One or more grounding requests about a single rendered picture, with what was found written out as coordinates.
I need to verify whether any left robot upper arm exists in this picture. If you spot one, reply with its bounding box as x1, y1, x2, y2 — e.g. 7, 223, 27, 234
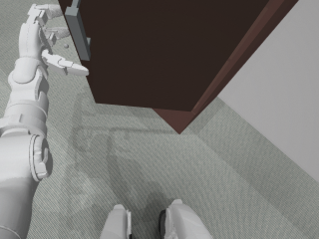
0, 134, 53, 239

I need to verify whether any left robot hand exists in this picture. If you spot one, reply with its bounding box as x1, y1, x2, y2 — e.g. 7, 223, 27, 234
18, 3, 89, 77

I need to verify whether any robot left forearm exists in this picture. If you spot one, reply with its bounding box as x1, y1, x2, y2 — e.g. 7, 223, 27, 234
0, 57, 50, 138

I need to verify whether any robot right shin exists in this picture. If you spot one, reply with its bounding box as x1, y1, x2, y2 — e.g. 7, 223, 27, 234
163, 199, 182, 239

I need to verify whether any handle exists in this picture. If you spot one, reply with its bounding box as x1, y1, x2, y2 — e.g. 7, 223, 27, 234
65, 0, 92, 61

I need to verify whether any cupboard door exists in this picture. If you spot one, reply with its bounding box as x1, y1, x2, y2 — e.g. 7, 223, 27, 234
58, 0, 269, 112

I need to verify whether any right robot thigh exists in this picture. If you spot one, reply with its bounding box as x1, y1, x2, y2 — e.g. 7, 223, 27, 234
165, 203, 212, 239

